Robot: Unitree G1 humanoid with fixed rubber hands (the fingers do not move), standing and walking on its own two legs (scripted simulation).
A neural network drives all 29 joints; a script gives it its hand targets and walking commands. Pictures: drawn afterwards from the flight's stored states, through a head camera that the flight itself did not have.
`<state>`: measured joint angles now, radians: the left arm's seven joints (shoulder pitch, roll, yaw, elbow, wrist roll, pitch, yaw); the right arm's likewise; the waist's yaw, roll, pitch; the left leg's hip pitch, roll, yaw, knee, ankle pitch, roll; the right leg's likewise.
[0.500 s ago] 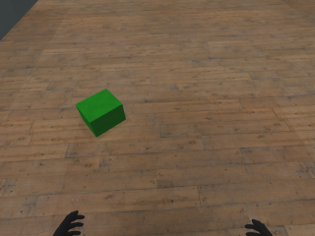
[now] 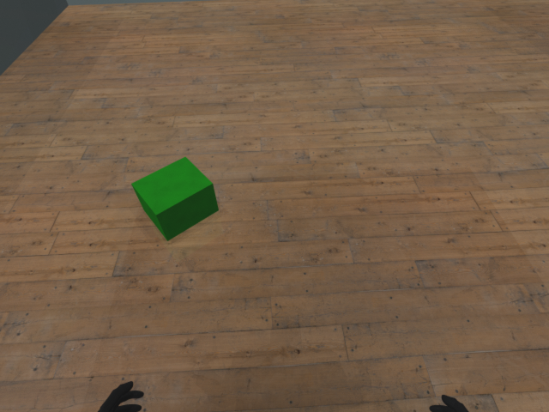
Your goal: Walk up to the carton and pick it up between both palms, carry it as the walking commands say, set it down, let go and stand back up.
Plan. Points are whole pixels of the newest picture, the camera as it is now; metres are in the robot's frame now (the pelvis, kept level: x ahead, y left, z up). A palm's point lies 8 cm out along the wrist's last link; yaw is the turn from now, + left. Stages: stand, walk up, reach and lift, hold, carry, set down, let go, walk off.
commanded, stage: walk up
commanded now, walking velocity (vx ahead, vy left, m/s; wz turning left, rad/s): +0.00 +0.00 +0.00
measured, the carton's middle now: (176, 197) +1.07 +0.50 -0.66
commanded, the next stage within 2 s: none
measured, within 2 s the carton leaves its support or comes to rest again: neither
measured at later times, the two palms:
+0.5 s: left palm out of the picture +0.00 +0.30 -0.13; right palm out of the picture +0.07 -0.20 -0.11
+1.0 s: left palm out of the picture -0.06 +0.22 -0.10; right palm out of the picture +0.09 -0.26 -0.12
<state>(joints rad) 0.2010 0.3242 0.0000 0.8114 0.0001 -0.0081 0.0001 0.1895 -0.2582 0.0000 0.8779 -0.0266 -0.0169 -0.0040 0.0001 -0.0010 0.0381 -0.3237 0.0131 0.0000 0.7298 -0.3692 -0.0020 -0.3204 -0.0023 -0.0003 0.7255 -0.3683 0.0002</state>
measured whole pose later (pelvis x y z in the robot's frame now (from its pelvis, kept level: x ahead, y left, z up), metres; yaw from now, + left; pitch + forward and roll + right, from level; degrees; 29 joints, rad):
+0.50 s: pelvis -0.04 +0.04 +0.01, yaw +9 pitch +0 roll -2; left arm 0.20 0.26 0.00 0.82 0.00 0.07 0.02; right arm 0.20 -0.26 0.00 0.89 -0.03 0.04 0.02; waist 0.01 -0.02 0.14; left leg -0.38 -0.05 0.00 0.63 -0.24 0.07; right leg -0.40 -0.03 0.00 0.90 -0.46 0.03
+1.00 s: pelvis -0.03 -0.03 +0.02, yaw +23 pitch +0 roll +2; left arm 0.23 0.22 0.00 0.84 0.00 0.08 -0.01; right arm 0.28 -0.26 0.00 0.97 -0.03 0.06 -0.03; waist 0.01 -0.01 0.03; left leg -0.58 -0.02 -0.03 0.97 -0.41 0.00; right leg -0.17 -0.02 -0.19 0.55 -0.38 -0.08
